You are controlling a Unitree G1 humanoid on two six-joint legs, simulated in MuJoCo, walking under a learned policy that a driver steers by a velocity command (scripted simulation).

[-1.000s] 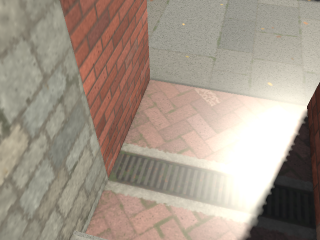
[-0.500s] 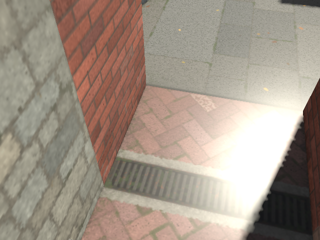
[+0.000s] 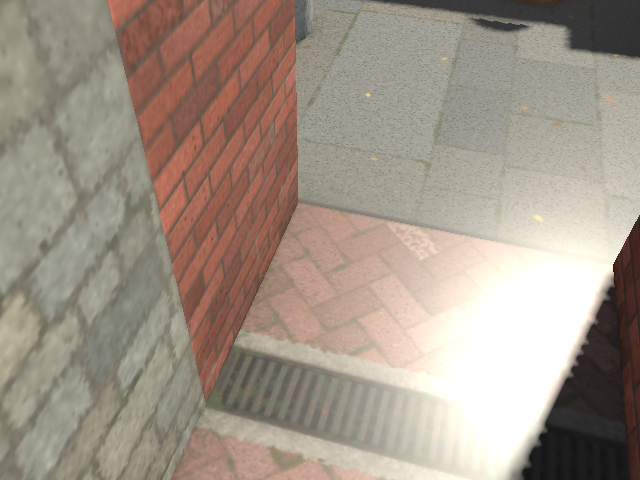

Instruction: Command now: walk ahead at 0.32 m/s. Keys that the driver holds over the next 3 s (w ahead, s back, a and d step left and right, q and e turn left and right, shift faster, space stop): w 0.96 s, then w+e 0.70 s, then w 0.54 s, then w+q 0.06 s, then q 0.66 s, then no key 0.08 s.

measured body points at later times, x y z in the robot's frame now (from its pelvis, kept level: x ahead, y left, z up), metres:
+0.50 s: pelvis +0.25 +0.00 -0.15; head +0.27 +0.01 +0.30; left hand +0.39 +0.25 -0.26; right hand +0.15 -0.22 -0.29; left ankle +0.04 +0.12 -0.68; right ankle +0.26 -0.09 -0.90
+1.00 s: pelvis +0.56 +0.06 -0.34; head +0.57 +0.08 +0.11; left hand +0.60 +0.31 -0.50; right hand +0.60 -0.21 -0.47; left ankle +0.61 +0.17 -1.06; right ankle +0.48 -0.10 -0.84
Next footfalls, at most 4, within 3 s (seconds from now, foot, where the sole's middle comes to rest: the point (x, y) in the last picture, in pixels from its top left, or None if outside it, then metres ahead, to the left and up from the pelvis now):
0.48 right None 0.30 -0.09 -0.94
0.86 left None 0.65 0.17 -1.10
1.38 right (389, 404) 0.92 -0.17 -1.10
1.82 left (359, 316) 1.24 -0.09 -1.10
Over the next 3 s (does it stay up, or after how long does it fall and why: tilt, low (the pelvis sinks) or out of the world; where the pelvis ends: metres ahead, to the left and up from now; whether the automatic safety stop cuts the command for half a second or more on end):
stays up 1.41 -0.36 -0.33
